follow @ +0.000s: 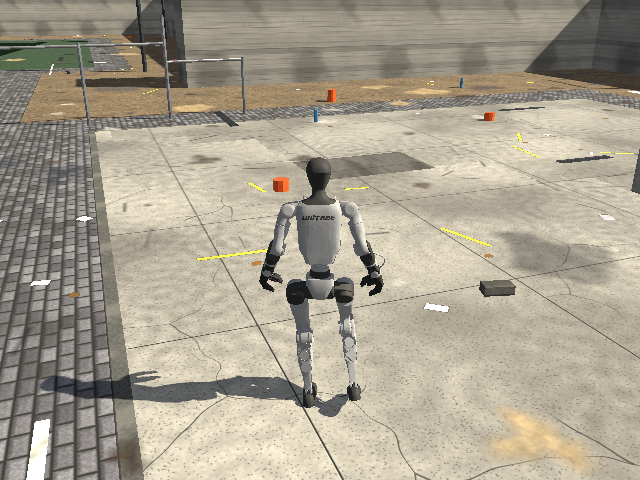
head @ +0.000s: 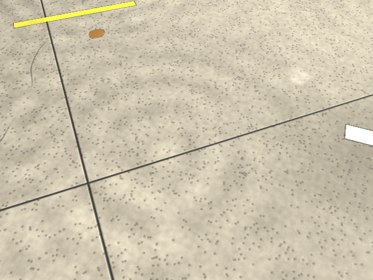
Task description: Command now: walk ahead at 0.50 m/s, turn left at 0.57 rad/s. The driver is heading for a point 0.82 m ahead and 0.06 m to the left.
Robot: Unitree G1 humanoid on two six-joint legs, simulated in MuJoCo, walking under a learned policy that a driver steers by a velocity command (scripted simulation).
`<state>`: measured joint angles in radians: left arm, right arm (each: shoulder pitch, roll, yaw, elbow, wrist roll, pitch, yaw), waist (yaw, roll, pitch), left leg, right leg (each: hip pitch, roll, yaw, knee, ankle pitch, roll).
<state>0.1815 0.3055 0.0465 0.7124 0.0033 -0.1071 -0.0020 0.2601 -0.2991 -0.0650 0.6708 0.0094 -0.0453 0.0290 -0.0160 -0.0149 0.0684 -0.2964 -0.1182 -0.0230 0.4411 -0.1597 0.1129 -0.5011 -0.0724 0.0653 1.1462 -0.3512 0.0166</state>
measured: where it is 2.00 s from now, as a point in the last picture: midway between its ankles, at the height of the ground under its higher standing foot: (145, 184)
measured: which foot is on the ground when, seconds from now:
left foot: down 0.00-0.30, up 0.32-0.78, down 0.80-1.00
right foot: up 0.00-0.28, down 0.30-0.82, up 0.84-1.00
